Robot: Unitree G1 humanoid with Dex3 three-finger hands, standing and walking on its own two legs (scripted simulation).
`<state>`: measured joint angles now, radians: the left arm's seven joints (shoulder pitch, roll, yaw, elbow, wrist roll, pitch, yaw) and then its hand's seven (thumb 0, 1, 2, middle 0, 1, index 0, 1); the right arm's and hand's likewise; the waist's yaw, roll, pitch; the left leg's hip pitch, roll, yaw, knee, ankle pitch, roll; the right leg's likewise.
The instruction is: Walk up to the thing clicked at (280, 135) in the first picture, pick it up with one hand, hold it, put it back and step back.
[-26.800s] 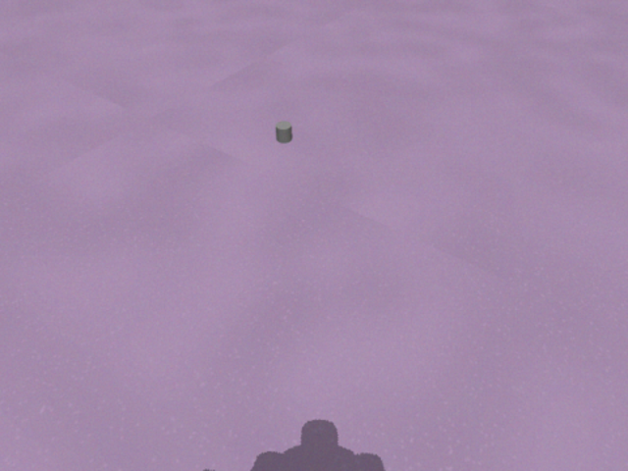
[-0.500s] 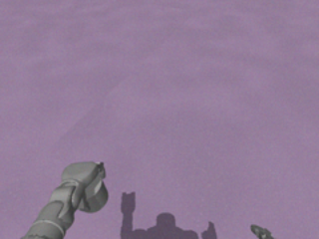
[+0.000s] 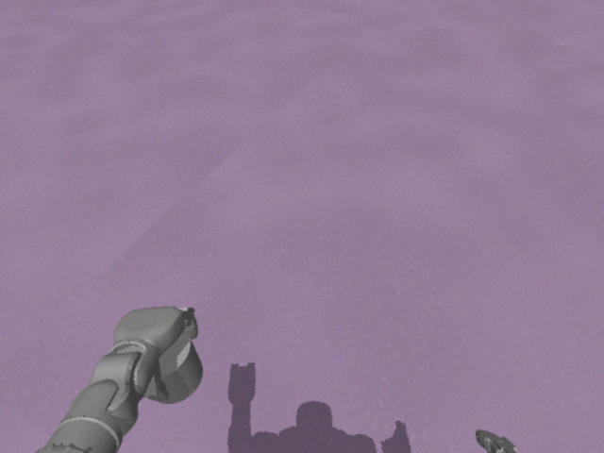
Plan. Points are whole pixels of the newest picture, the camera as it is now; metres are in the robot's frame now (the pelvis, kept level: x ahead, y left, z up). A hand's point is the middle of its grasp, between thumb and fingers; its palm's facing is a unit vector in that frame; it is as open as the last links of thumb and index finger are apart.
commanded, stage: hold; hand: left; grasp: from above
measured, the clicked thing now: (168, 363) +0.30 +0.23 -0.09
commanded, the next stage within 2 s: crouch in 0.02 s
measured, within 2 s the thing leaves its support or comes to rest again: neither
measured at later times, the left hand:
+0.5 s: hand (168, 377) +0.28 +0.23 -0.11, palm faces -0.50 -0.03 -0.87, open 11.2 cm
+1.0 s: hand (196, 392) +0.34 +0.26 -0.35, palm faces -0.45 +0.00 -0.89, open 11.1 cm
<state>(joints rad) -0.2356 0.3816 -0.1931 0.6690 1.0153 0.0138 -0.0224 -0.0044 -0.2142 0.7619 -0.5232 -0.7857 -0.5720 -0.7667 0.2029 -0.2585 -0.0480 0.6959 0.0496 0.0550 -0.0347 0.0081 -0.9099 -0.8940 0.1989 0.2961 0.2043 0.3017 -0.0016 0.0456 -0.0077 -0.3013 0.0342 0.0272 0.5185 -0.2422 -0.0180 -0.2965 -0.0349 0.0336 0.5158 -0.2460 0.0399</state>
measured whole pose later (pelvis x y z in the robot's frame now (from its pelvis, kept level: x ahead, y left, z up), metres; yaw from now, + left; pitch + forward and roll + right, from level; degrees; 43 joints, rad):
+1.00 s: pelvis -0.05 +0.01 -0.21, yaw -1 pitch +33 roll -3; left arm -0.63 0.48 0.03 1.21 1.20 -0.10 0.40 -0.01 -0.19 0.80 -0.44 -0.86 -0.49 -0.85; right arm 0.24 -0.24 -0.07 0.77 -0.07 -0.02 0.00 0.00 -0.90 -0.89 0.20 0.30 0.21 0.30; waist -0.15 0.04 -0.20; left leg -1.61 0.04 -0.05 1.64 -0.60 -0.01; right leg -1.57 -0.01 0.02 1.60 -0.60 0.06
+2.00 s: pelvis -0.07 +0.00 -0.41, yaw -4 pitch +36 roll -7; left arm -0.83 0.69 0.17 1.37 1.30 -0.24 0.41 -0.01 -0.20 0.77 -0.47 -0.84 -0.53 -0.82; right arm 0.16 -0.27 -0.01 0.78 -0.15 -0.06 0.14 0.00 -0.91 -0.89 0.20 0.30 0.21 0.30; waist -0.20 0.00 -0.08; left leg -2.24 0.01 -0.15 2.30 -0.68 -0.04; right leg -2.17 0.02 -0.01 2.23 -0.68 0.07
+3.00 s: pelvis -0.06 +0.00 -0.47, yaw -8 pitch +32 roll -10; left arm -0.89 0.82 0.23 1.55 1.32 -0.27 0.54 -0.02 -0.19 0.70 -0.52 -0.79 -0.59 -0.77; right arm 0.08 -0.28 0.09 0.79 -0.22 -0.10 0.19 0.00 -0.90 -0.89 0.20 0.30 0.21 0.30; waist -0.27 -0.06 0.04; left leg -2.38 0.00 -0.22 2.53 -0.72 -0.05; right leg -2.29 0.05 -0.05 2.42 -0.71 0.08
